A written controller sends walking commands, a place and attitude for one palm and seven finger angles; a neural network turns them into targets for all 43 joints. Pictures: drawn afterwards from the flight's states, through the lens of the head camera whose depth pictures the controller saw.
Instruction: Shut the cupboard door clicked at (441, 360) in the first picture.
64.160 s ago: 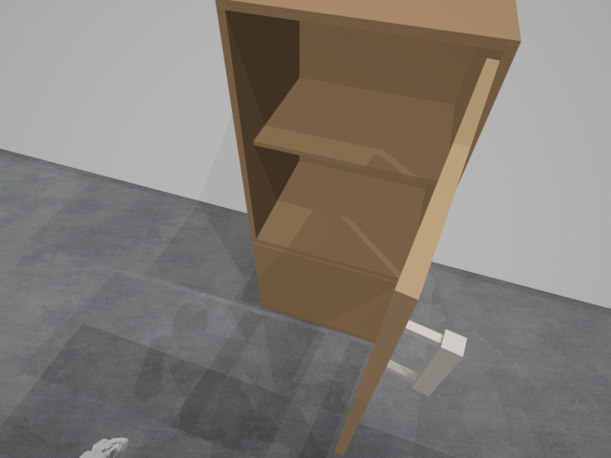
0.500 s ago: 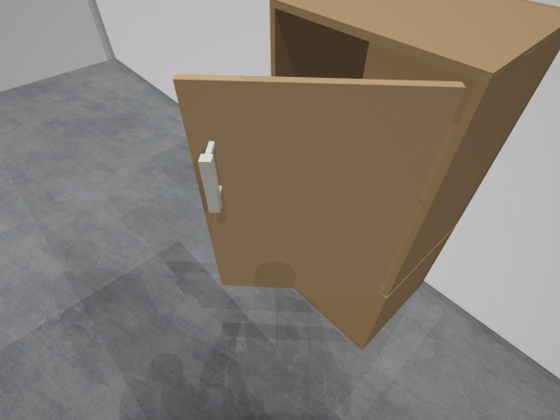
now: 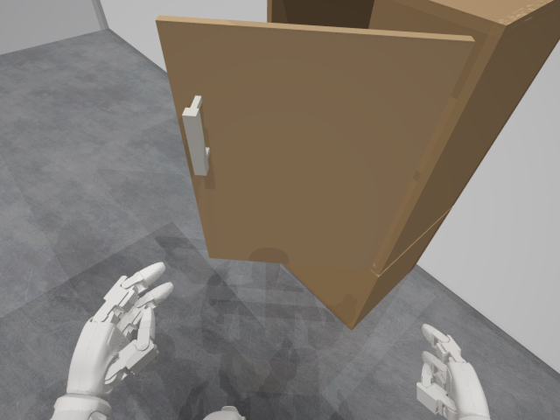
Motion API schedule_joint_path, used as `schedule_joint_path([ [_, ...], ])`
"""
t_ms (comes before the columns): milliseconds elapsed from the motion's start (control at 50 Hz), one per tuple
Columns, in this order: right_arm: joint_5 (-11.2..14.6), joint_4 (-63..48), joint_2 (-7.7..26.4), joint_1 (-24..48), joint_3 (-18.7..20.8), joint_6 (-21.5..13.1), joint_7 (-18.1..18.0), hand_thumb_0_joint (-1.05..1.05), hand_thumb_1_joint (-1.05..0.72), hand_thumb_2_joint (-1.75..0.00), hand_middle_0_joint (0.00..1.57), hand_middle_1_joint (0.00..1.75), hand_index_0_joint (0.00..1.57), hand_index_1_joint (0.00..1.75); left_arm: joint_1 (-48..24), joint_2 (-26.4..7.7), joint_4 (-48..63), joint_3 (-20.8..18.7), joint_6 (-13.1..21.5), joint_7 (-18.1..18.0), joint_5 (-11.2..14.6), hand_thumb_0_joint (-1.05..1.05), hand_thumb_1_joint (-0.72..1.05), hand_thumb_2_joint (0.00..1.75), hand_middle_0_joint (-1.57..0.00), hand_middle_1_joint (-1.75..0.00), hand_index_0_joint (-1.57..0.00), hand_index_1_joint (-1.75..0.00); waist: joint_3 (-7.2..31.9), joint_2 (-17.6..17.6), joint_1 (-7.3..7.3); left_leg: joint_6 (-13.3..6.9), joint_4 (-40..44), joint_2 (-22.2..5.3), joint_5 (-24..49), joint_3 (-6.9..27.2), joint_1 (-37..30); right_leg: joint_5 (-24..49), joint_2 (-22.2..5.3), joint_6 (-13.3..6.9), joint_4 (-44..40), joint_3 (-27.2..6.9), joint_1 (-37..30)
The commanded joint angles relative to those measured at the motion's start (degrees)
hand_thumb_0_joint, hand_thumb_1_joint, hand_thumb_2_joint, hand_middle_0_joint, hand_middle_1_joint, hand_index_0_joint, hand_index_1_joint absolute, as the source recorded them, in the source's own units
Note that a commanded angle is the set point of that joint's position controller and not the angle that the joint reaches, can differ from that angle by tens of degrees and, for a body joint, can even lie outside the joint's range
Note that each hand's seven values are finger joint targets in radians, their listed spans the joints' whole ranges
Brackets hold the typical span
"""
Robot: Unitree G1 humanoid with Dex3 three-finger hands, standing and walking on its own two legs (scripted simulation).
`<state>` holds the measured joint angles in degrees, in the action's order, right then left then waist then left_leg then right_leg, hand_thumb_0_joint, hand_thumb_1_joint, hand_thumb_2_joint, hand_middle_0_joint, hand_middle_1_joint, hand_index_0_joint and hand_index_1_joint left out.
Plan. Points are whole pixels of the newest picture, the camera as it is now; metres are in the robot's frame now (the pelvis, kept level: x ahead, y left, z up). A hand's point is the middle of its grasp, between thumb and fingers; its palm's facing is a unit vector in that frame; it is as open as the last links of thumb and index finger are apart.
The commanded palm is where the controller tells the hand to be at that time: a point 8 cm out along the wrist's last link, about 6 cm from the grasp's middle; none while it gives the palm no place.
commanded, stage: raise the hand and make a fist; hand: left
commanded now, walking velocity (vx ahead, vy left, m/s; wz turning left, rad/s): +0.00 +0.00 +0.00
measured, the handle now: (199, 136) +0.53 +0.17 +0.12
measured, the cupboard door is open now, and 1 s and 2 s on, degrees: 44 44 44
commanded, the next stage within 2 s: bring the fist close to the handle in 1.60 s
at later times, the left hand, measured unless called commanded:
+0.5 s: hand (142, 342) +0.21 +0.18 +0.05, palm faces +0.01 -1.00 -0.02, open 4.2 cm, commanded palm +0.18 +0.24 +0.06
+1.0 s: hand (104, 314) +0.22 +0.22 +0.10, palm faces -0.01 -1.00 -0.04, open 3.1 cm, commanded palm +0.20 +0.27 +0.11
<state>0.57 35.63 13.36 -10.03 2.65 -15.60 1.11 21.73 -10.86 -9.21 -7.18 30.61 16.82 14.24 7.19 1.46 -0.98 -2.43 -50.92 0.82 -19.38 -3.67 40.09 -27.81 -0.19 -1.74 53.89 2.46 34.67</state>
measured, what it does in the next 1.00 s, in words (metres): stands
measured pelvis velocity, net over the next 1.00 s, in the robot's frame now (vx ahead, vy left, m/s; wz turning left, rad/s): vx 0.01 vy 0.03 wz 0.03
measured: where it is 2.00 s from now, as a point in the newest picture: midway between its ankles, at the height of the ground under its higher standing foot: outside the picture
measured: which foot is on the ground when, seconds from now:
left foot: down 0.00-1.00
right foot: down 0.00-1.00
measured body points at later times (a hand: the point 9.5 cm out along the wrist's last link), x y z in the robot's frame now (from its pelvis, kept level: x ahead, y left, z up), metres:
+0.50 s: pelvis +0.01 -0.01 -0.01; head +0.03 -0.02 +0.44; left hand +0.20 +0.24 +0.05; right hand +0.15 -0.24 -0.10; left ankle +0.06 +0.10 -0.69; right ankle -0.01 -0.10 -0.69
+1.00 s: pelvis +0.01 +0.03 +0.01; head +0.02 +0.03 +0.46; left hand +0.22 +0.27 +0.10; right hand +0.21 -0.17 -0.04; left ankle +0.06 +0.10 -0.69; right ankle -0.01 -0.10 -0.69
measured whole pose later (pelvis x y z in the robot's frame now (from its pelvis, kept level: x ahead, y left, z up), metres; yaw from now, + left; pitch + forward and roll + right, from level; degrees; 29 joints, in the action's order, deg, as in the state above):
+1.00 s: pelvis +0.01 +0.03 +0.01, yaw +1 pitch +5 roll -3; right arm 3.0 28.8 12.6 -13.5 -3.7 -12.9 -2.7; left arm 20.9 -15.2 8.9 -7.8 10.3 14.6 16.2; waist 5.2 -3.2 1.9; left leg -4.2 -49.7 0.9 -20.2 -1.3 35.1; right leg -25.7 0.3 0.1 46.6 4.5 26.3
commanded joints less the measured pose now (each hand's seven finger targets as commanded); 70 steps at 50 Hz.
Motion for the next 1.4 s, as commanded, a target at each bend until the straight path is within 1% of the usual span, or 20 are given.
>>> schedule_joint_path([
  [0, 0.93, -14.49, 8.26, 4.92, 2.58, -1.92, -0.83, 0.00, -0.90, -0.90, 0.20, 0.30, 0.20, 0.30, 9.34, -9.94, 10.41, -8.95, 2.78, 5.90, 3.93, 0.00, 0.90, 0.90, -0.49, -0.62, -0.49, -0.62, 8.87, -6.94, 6.24, 2.18, -1.73, 1.20, 1.46, 2.66, -2.01, 4.51, -0.09, -0.76, -2.63, -2.97, 5.48],
  [40, 0.69, -15.34, 7.71, 3.52, 2.30, -1.77, -1.68, 0.00, -0.90, -0.90, 0.20, 0.30, 0.20, 0.30, 2.19, -13.13, 21.52, -11.43, 3.28, 3.09, 5.07, 0.00, 0.90, 0.90, -0.53, -0.66, -0.53, -0.66, 12.41, -11.76, 4.93, 1.49, -3.23, 0.18, -1.78, 4.21, -2.39, -0.87, 0.17, -0.49, -3.55, -5.34, 7.52],
  [100, 0.67, -14.28, 6.74, 1.88, 1.14, -2.91, -3.04, 0.00, -0.90, -0.90, 0.20, 0.30, 0.20, 0.30, -6.53, -12.25, 36.86, -7.11, 7.72, -1.13, 4.16, 0.00, 0.90, 0.90, -0.58, -0.72, -0.58, -0.72, 13.44, -14.39, 0.99, 0.29, -5.53, -0.91, -2.87, 6.06, -5.13, -2.05, 0.88, -0.73, -3.77, -6.40, 11.11],
  [200, 1.59, -11.01, 8.15, -0.02, -0.05, -3.89, -5.41, 0.00, -0.90, -0.90, 0.20, 0.30, 0.20, 0.30, -7.22, -9.38, 29.22, 0.77, 5.43, 1.69, 3.67, 0.00, 0.90, 0.90, -0.68, -0.82, -0.68, -0.82, 3.97, -4.97, -4.10, -0.43, -8.70, -1.75, -7.50, 6.86, 1.96, -9.25, 1.20, 0.86, -8.01, -8.41, 13.86],
  [240, 2.59, -11.16, 8.17, -0.51, -0.24, -3.10, -6.09, 0.00, -0.90, -0.90, 0.20, 0.30, 0.20, 0.30, -3.73, -9.28, 20.26, 1.20, -1.25, 4.62, 3.51, 0.00, 0.90, 0.90, -0.71, -0.86, -0.71, -0.86, 1.65, -0.75, -3.48, -0.46, -8.69, -1.66, -7.49, 6.61, 5.02, -11.11, 0.20, 2.33, -11.47, -10.95, 11.66],
  [280, 3.23, -13.33, 8.17, -0.25, -0.16, -1.56, -6.35, 0.00, -0.90, -0.90, 0.20, 0.30, 0.20, 0.30, 0.86, -11.56, 16.13, -1.85, -9.63, 6.39, 3.64, 0.00, 0.90, 0.90, -0.75, -0.90, -0.75, -0.90, 3.65, 2.28, -0.61, -0.46, -6.88, -1.16, -6.26, 6.03, 5.44, -10.21, -1.52, 3.37, -13.86, -12.75, 5.82],
  [320, 3.40, -15.32, 7.64, 1.52, -0.06, 0.15, -6.41, 0.00, -0.90, -0.90, 0.20, 0.30, 0.20, 0.30, 4.50, -15.68, 15.53, -9.01, -16.39, 5.98, 4.88, 0.00, 0.90, 0.90, -0.79, -0.94, -0.79, -0.94, 7.72, 2.72, 3.56, -0.11, -5.09, -0.41, -2.45, 5.99, 3.67, -3.70, -2.76, 4.41, -13.59, -13.62, -1.45],
  [360, 3.00, -16.50, 5.89, 1.96, -0.41, 1.41, -6.43, 0.00, -0.90, -0.90, 0.20, 0.30, 0.20, 0.30, 4.00, -15.94, 21.58, -13.38, -18.47, 3.09, 6.95, 0.00, 0.90, 0.90, -0.82, -0.98, -0.82, -0.98, 10.49, 3.35, 4.98, 0.49, -3.40, -0.32, 0.75, 5.79, 1.30, 3.68, -3.46, 5.06, -13.04, -12.44, -6.05],
  [420, 1.94, -15.61, 4.65, 1.22, -0.57, 1.47, -6.14, 0.00, -0.90, -0.90, 0.20, 0.30, 0.20, 0.30, 4.12, -14.73, 27.54, -16.37, -14.07, -2.78, 7.97, 0.00, 0.90, 0.90, -0.88, -1.04, -0.88, -1.04, 9.71, 2.10, 5.74, 1.01, -1.18, -0.79, 6.32, 6.55, -1.87, 17.14, -1.95, 4.51, -10.01, -8.62, -7.63],
  [460, 1.68, -14.36, 4.54, -0.50, -0.31, 0.84, -5.45, 0.00, -0.90, -0.90, 0.20, 0.30, 0.20, 0.30, 4.45, -11.94, 27.60, -13.32, -9.73, -3.99, 6.71, 0.00, 0.90, 0.90, -0.92, -1.08, -0.92, -1.08, 7.46, 0.57, 4.30, 1.11, 0.59, -1.08, 8.54, 6.44, -3.97, 21.59, -0.71, 3.39, -8.06, -5.46, -4.49],
  [560, 1.98, -12.62, 7.02, -3.02, -0.02, -1.38, -4.67, 0.00, -0.90, -0.90, 0.20, 0.30, 0.20, 0.30, 2.56, -7.60, 24.98, -2.51, -4.55, 0.72, 4.43, 0.00, 0.90, 0.90, -1.01, -1.18, -1.01, -1.18, 5.63, -2.76, 0.05, 0.31, 0.19, -1.21, 7.03, 6.63, -6.55, 16.72, 0.51, 3.22, -7.56, -3.74, 2.45],
  [640, 2.64, -13.45, 8.41, -3.34, 0.24, -2.76, -5.29, 0.00, -0.90, -0.90, 0.20, 0.30, 0.20, 0.30, 0.26, -11.26, 27.60, -3.60, -7.38, 2.80, 4.79, 0.00, 0.90, 0.90, -1.08, -1.26, -1.08, -1.26, 9.63, -3.68, 0.58, -0.12, 2.89, -1.29, 4.98, 7.35, -10.19, 10.62, 1.15, 1.48, -9.29, -2.34, 0.83],
  [720, 2.30, -13.68, 7.67, -2.04, -0.19, -2.22, -5.52, 0.00, -0.90, -0.90, 0.20, 0.30, 0.20, 0.30, -0.94, -15.58, 32.58, -10.52, -8.90, -1.82, 4.65, 0.00, 0.90, 0.90, -1.15, -1.34, -1.15, -1.34, 12.05, -6.15, 3.35, 0.52, 6.81, -1.80, 6.54, 8.54, -14.71, 12.18, 2.16, 0.04, -8.33, 0.57, -2.04],
  [800, 2.47, -14.23, 7.01, -1.37, -1.24, -1.21, -4.86, 0.00, -0.90, -0.90, 0.20, 0.30, 0.20, 0.30, -1.24, -10.69, 33.15, -7.21, -10.45, -4.99, 4.45, 0.00, 0.90, 0.90, -1.23, -1.42, -1.23, -1.42, 7.92, -8.00, 2.55, 1.47, 10.40, -2.80, 4.28, 10.03, -17.26, 11.14, 2.51, -0.06, -9.16, 2.17, -1.30],
  [880, 2.72, -14.51, 7.86, -1.98, -1.84, -0.59, -4.54, 0.00, -0.90, -0.90, 0.20, 0.30, 0.20, 0.30, -2.31, -7.83, 29.04, -1.42, -15.44, -3.00, 2.65, 0.00, 0.90, 0.90, -1.30, -1.50, -1.30, -1.50, 3.16, -5.93, 0.79, 1.31, 12.84, -3.39, 1.05, 11.30, -17.27, 10.27, 2.44, 0.33, -11.72, 2.25, -1.14],
  [960, 2.91, -14.94, 8.47, -1.93, -2.44, -0.39, -4.91, 0.00, -0.90, -0.90, 0.20, 0.30, 0.20, 0.30, -6.44, -10.75, 28.26, -2.98, -19.64, -1.17, 2.31, 0.00, 0.90, 0.90, -1.30, -1.50, -1.30, -1.50, 2.78, -4.69, 1.17, 1.21, 14.72, -3.14, 0.52, 11.48, -18.56, 10.86, 2.27, 0.28, -13.89, 2.09, -3.62],
  [1020, 2.33, -14.74, 8.49, -1.25, -2.82, -0.42, -5.32, 0.00, -0.90, -0.90, 0.20, 0.30, 0.20, 0.30, -10.17, -15.33, 31.94, -8.29, -19.36, -2.08, 2.92, 0.00, 0.90, 0.90, -1.30, -1.50, -1.30, -1.50, 5.58, -4.68, 2.29, 1.35, 15.32, -2.83, 3.01, 11.29, -21.11, 12.39, 2.32, -0.04, -14.72, 1.90, -6.67],
  [1160, 2.59, -12.88, 7.68, -0.22, -3.67, -1.35, -4.81, 0.00, -0.90, -0.90, 0.20, 0.30, 0.20, 0.30, -13.45, -12.36, 31.34, -6.67, -17.64, -3.07, 3.39, 0.00, 0.90, 0.90, -1.30, -1.50, -1.30, -1.50, 3.42, -8.96, 1.85, 1.83, 18.01, -2.96, 2.20, 11.31, -23.95, 11.58, 2.16, -0.18, -17.12, 2.06, -7.68],
  [1240, 3.20, -12.47, 8.16, -0.09, -3.21, -1.83, -4.78, 0.00, -0.90, -0.90, 0.20, 0.30, 0.20, 0.30, -8.51, -9.26, 24.24, -3.57, -21.84, -0.28, 3.74, 0.00, 0.90, 0.90, -1.30, -1.50, -1.30, -1.50, 0.40, -3.62, 1.89, 1.10, 18.58, -2.36, 0.93, 9.84, -21.58, 11.47, 1.81, 0.21, -19.78, 1.70, -9.22],
  [1380, 2.52, -13.21, 8.04, 0.84, -2.93, -2.24, -4.86, 0.00, -0.90, -0.90, 0.20, 0.30, 0.20, 0.30, -12.22, -14.10, 30.75, -9.11, -19.88, -2.02, 3.97, 0.00, 0.90, 0.90, -1.30, -1.50, -1.30, -1.50, 3.32, -5.39, 3.12, 0.90, 18.61, -1.57, 2.88, 8.46, -23.40, 11.05, 1.63, 0.15, -20.15, 1.05, -10.86],
])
